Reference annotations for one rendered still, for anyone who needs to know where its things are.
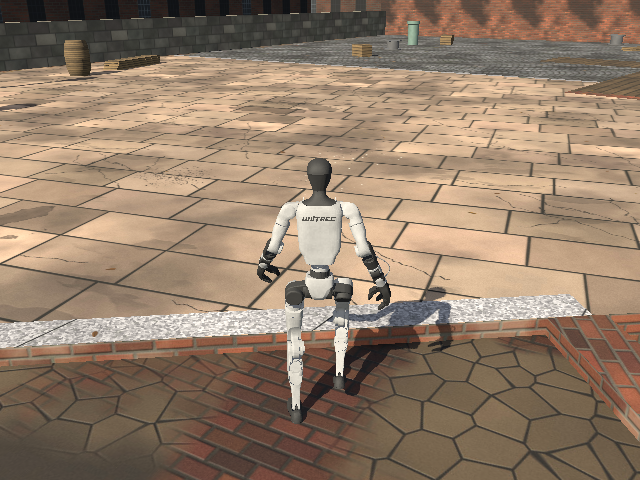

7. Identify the right robot hand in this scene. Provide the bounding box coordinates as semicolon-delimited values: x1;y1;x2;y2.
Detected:
368;282;391;310

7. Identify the left robot thigh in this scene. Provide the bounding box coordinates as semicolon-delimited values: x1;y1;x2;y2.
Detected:
285;280;306;358

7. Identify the left robot hand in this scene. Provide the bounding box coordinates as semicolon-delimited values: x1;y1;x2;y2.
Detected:
257;265;280;283

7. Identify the robot left foot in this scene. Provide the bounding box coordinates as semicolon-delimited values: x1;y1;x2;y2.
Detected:
287;397;303;424

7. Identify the robot left forearm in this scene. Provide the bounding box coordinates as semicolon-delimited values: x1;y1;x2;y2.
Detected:
259;238;277;269

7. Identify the left robot upper arm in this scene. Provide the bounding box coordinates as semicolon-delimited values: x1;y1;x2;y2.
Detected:
267;201;299;254

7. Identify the right robot upper arm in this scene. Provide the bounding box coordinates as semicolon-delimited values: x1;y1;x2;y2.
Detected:
340;201;372;258

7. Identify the robot right forearm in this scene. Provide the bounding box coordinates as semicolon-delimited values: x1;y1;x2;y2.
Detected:
362;241;387;287

